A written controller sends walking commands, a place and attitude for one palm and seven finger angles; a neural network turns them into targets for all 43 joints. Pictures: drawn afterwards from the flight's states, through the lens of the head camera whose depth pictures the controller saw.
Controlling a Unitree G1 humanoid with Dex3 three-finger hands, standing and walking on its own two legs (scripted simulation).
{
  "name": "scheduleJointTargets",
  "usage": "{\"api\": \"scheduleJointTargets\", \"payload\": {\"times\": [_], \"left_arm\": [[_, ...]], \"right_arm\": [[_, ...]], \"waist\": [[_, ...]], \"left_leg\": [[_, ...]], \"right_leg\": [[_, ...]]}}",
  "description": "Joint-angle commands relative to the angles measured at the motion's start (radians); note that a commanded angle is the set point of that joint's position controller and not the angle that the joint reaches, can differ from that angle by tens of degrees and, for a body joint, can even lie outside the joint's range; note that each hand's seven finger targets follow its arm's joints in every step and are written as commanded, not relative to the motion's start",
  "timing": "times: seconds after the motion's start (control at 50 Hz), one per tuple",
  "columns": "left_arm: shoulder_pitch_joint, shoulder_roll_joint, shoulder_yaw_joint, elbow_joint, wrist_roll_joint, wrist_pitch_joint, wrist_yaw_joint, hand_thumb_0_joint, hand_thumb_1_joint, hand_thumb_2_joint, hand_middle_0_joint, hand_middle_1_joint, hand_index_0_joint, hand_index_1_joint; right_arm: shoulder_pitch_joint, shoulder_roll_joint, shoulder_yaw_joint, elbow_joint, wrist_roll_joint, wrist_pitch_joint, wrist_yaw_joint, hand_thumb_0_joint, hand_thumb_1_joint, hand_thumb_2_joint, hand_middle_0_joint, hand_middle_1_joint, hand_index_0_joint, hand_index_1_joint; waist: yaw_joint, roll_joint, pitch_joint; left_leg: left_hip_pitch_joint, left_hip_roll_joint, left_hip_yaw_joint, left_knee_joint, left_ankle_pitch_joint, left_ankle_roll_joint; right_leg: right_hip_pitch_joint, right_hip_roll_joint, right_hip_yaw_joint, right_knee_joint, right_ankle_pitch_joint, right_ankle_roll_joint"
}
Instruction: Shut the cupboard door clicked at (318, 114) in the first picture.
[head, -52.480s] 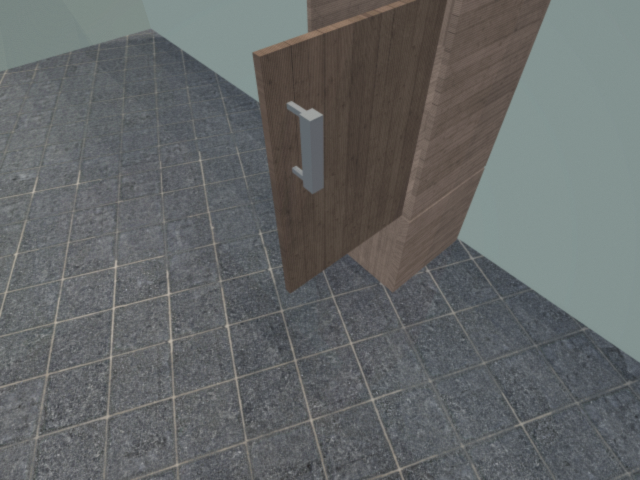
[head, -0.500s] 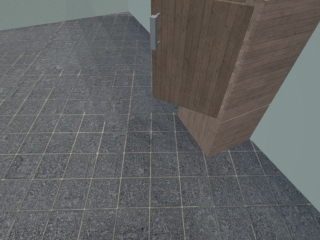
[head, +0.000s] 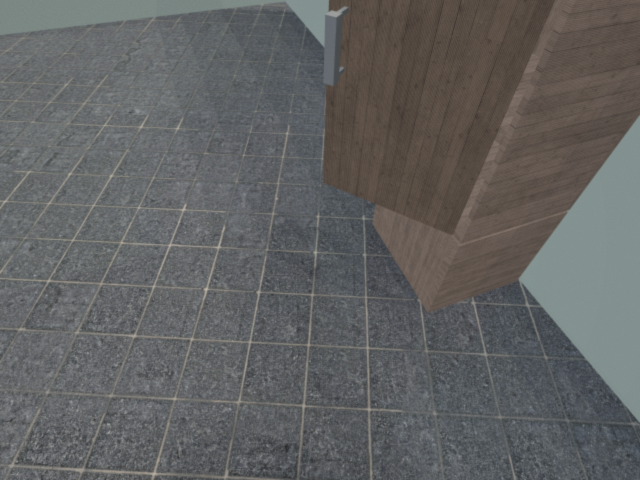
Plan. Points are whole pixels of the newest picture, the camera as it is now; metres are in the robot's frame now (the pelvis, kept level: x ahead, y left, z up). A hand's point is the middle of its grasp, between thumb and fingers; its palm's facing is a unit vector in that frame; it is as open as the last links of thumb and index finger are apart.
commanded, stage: walk to a spot facing it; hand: left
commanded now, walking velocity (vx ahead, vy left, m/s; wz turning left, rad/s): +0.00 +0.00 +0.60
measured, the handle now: (337, 46) +0.93 +0.00 +0.09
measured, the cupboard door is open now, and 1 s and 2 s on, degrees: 39 39 39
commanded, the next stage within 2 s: turn to face it in 1.68 s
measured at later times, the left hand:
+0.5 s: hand out of the picture +0.05 +0.24 -0.16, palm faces +0.28 -0.92 -0.28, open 7.4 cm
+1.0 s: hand out of the picture -0.11 +0.17 -0.18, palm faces +0.63 -0.74 -0.24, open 7.4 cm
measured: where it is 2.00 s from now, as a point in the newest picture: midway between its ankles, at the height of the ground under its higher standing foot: outside the picture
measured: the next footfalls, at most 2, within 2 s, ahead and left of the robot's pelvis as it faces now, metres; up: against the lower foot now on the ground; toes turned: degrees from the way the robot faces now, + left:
right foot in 0.58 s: +0.08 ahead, -0.12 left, +0.00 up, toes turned +22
left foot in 1.00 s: -0.04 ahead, +0.10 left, +0.00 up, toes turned +43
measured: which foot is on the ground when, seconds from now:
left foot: down 0.00-0.58, up 0.60-0.98, down 1.00-1.00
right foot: down 0.00-0.16, up 0.18-0.56, down 0.58-1.00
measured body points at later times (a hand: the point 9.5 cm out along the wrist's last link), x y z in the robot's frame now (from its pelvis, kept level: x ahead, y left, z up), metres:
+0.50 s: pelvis +0.00 +0.01 +0.00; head +0.06 +0.03 +0.45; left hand +0.03 +0.29 -0.14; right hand +0.12 -0.23 -0.14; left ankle +0.03 +0.12 -0.74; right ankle +0.03 -0.15 -0.70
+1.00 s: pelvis +0.00 -0.01 -0.01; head +0.03 +0.04 +0.43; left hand -0.14 +0.21 -0.16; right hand +0.25 -0.14 -0.14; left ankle -0.07 +0.07 -0.74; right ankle +0.04 -0.14 -0.74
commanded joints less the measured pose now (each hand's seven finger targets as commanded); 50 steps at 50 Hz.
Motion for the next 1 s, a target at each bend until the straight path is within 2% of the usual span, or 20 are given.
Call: {"api": "scheduleJointTargets", "payload": {"times": [0.0,0.06,0.1,0.12,0.14,0.2,0.3,0.44,0.52,0.54,0.56,0.58,0.6,0.64,0.7,0.82,0.88,0.94,0.96,0.98], "left_arm": [[0.066,0.183,0.059,-0.068,0.013,-0.005,0.020,0.000,0.900,0.900,-0.200,-0.300,-0.200,-0.300],[0.017,0.200,0.072,-0.106,0.015,-0.009,0.017,0.000,0.900,0.900,-0.200,-0.300,-0.200,-0.300],[0.015,0.184,0.073,-0.123,0.001,-0.005,0.010,0.000,0.900,0.900,-0.200,-0.300,-0.200,-0.300],[0.058,0.134,0.067,-0.142,-0.011,0.003,0.005,0.000,0.900,0.900,-0.200,-0.300,-0.200,-0.300],[0.020,0.092,0.052,-0.181,-0.013,0.010,0.006,0.000,0.900,0.900,-0.200,-0.300,-0.200,-0.300],[-0.043,0.109,0.066,-0.191,0.004,0.024,0.001,0.000,0.900,0.900,-0.200,-0.300,-0.200,-0.300],[-0.006,0.080,0.063,-0.187,0.004,0.007,-0.011,0.000,0.900,0.900,-0.200,-0.300,-0.200,-0.300],[-0.003,0.076,0.055,-0.226,-0.001,0.012,-0.004,0.000,0.900,0.900,-0.200,-0.300,-0.200,-0.300],[0.121,0.119,0.069,-0.205,-0.005,0.003,0.003,0.000,0.900,0.900,-0.200,-0.300,-0.200,-0.300],[0.153,0.175,0.083,-0.205,0.006,-0.004,0.008,0.000,0.900,0.900,-0.200,-0.300,-0.200,-0.300],[0.129,0.260,0.097,-0.223,0.021,-0.010,0.013,0.000,0.900,0.900,-0.200,-0.300,-0.200,-0.300],[0.053,0.248,0.080,-0.238,0.014,-0.008,0.017,0.000,0.900,0.900,-0.200,-0.300,-0.200,-0.300],[-0.015,0.203,0.070,-0.258,0.012,-0.011,0.020,0.000,0.900,0.900,-0.200,-0.300,-0.200,-0.300],[-0.056,0.149,0.058,-0.262,0.007,-0.022,0.015,0.000,0.900,0.900,-0.200,-0.300,-0.200,-0.300],[0.005,0.148,0.060,-0.249,0.008,-0.030,0.017,0.000,0.900,0.900,-0.200,-0.300,-0.200,-0.300],[0.153,0.196,0.079,-0.212,0.013,-0.023,0.014,0.000,0.900,0.900,-0.200,-0.300,-0.200,-0.300],[0.164,0.210,0.090,-0.204,0.015,-0.023,0.006,0.000,0.900,0.900,-0.200,-0.300,-0.200,-0.300],[0.126,0.217,0.095,-0.207,0.007,-0.026,-0.010,0.000,0.900,0.900,-0.200,-0.300,-0.200,-0.300],[0.117,0.182,0.090,-0.214,-0.001,-0.024,-0.018,0.000,0.900,0.900,-0.200,-0.300,-0.200,-0.300],[0.066,0.105,0.068,-0.271,-0.004,-0.022,-0.033,0.000,0.900,0.900,-0.200,-0.300,-0.200,-0.300]], "right_arm": [[-0.023,-0.091,-0.038,-0.107,0.001,0.009,0.003,0.000,-0.900,-0.900,0.200,0.300,0.200,0.300],[0.002,-0.068,-0.040,-0.130,0.007,0.011,0.014,0.000,-0.900,-0.900,0.200,0.300,0.200,0.300],[0.108,-0.086,-0.043,-0.115,-0.002,0.000,0.019,0.000,-0.900,-0.900,0.200,0.300,0.200,0.300],[0.164,-0.164,-0.059,-0.113,-0.013,-0.010,0.014,0.000,-0.900,-0.900,0.200,0.300,0.200,0.300],[0.206,-0.240,-0.079,-0.107,-0.010,-0.010,0.002,0.000,-0.900,-0.900,0.200,0.300,0.200,0.300],[0.116,-0.199,-0.075,-0.153,-0.016,-0.011,-0.009,0.000,-0.900,-0.900,0.200,0.300,0.200,0.300],[0.092,-0.180,-0.071,-0.170,-0.014,-0.025,-0.019,0.000,-0.900,-0.900,0.200,0.300,0.200,0.300],[0.062,-0.190,-0.090,-0.188,-0.018,-0.003,-0.008,0.000,-0.900,-0.900,0.200,0.300,0.200,0.300],[-0.009,-0.173,-0.097,-0.222,-0.005,0.009,0.000,0.000,-0.900,-0.900,0.200,0.300,0.200,0.300],[-0.013,-0.124,-0.096,-0.234,0.004,0.011,0.006,0.000,-0.900,-0.900,0.200,0.300,0.200,0.300],[-0.001,-0.066,-0.091,-0.250,0.007,0.006,0.008,0.000,-0.900,-0.900,0.200,0.300,0.200,0.300],[-0.008,-0.120,-0.098,-0.244,-0.009,0.009,0.013,0.000,-0.900,-0.900,0.200,0.300,0.200,0.300],[0.031,-0.119,-0.099,-0.239,-0.012,0.015,0.020,0.000,-0.900,-0.900,0.200,0.300,0.200,0.300],[0.030,-0.101,-0.093,-0.213,-0.010,0.024,0.028,0.000,-0.900,-0.900,0.200,0.300,0.200,0.300],[-0.008,-0.083,-0.079,-0.237,0.001,0.025,0.038,0.000,-0.900,-0.900,0.200,0.300,0.200,0.300],[-0.129,-0.059,-0.054,-0.273,0.002,0.020,0.040,0.000,-0.900,-0.900,0.200,0.300,0.200,0.300],[-0.126,-0.057,-0.049,-0.281,0.005,0.011,0.041,0.000,-0.900,-0.900,0.200,0.300,0.200,0.300],[-0.028,-0.095,-0.055,-0.261,-0.003,-0.010,0.042,0.000,-0.900,-0.900,0.200,0.300,0.200,0.300],[0.066,-0.163,-0.071,-0.234,-0.006,-0.021,0.040,0.000,-0.900,-0.900,0.200,0.300,0.200,0.300],[0.173,-0.297,-0.108,-0.210,-0.020,-0.026,0.031,0.000,-0.900,-0.900,0.200,0.300,0.200,0.300]], "waist": [[0.039,-0.169,-0.007],[0.004,-0.126,0.019],[-0.043,-0.033,-0.042],[-0.050,0.230,-0.082],[-0.067,0.385,-0.113],[-0.037,0.154,-0.088],[-0.012,0.039,-0.151],[-0.011,0.170,-0.145],[0.050,0.156,-0.159],[0.067,0.003,-0.157],[0.069,-0.286,-0.121],[0.040,-0.221,-0.066],[-0.003,-0.118,-0.047],[-0.032,-0.170,-0.024],[-0.010,-0.188,-0.056],[0.068,-0.219,-0.089],[0.073,-0.245,-0.101],[0.009,-0.178,-0.119],[-0.046,0.012,-0.162],[-0.111,0.362,-0.171]], "left_leg": [[-0.167,0.039,-0.025,0.377,-0.283,-0.024],[-0.118,0.064,0.002,0.209,-0.234,-0.031],[0.079,0.040,0.011,-0.013,0.092,-0.011],[0.170,0.194,-0.278,-0.140,0.431,0.076],[0.207,0.368,-0.538,-0.219,0.671,0.196],[0.050,0.293,-0.497,-0.293,-0.047,0.159],[0.148,0.214,-0.391,-0.246,0.150,0.154],[0.092,0.168,-0.431,-0.223,0.161,0.150],[-0.076,0.077,-0.414,-0.157,0.052,0.079],[-0.222,-0.005,-0.337,-0.023,-0.104,0.023],[-0.363,-0.140,-0.136,0.269,-0.292,-0.051],[-0.328,-0.082,-0.147,0.516,-0.357,-0.041],[-0.302,-0.057,-0.163,0.611,-0.300,-0.035],[-0.314,-0.018,-0.116,0.700,-0.207,-0.057],[-0.306,-0.009,-0.056,0.616,-0.180,-0.073],[-0.226,-0.003,0.028,0.315,-0.238,-0.065],[-0.142,-0.005,0.056,0.204,-0.238,-0.038],[0.110,-0.016,0.083,-0.043,-0.158,-0.010],[0.323,0.051,-0.050,-0.168,-0.138,0.033],[0.490,0.349,-0.495,-0.233,-0.073,0.163]], "right_leg": [[0.022,-0.397,0.183,-0.107,0.551,-0.194],[0.010,-0.368,0.067,0.003,0.630,-0.132],[-0.074,-0.284,-0.024,0.216,0.530,-0.031],[-0.234,-0.155,-0.066,0.438,0.185,0.052],[-0.374,-0.048,0.023,0.618,-0.368,0.082],[-0.397,-0.082,0.162,0.703,-0.186,0.050],[-0.409,-0.052,0.161,0.582,-0.067,0.078],[-0.280,0.007,0.137,0.309,-0.107,0.078],[-0.003,0.024,0.122,-0.024,0.054,0.061],[0.106,-0.114,0.255,-0.163,-0.017,0.020],[0.091,-0.400,0.580,-0.278,-0.095,-0.099],[-0.082,-0.477,0.560,-0.273,-0.018,-0.148],[-0.147,-0.436,0.462,-0.257,0.006,-0.159],[-0.098,-0.315,0.298,-0.159,0.304,-0.126],[0.014,-0.286,0.154,-0.085,0.588,-0.100],[0.154,-0.321,0.099,-0.012,0.770,-0.098],[0.126,-0.355,0.106,-0.028,0.591,-0.090],[-0.038,-0.339,0.043,0.051,0.224,-0.038],[-0.207,-0.274,-0.036,0.261,0.104,0.017],[-0.560,-0.109,-0.085,0.568,-0.318,0.092]]}}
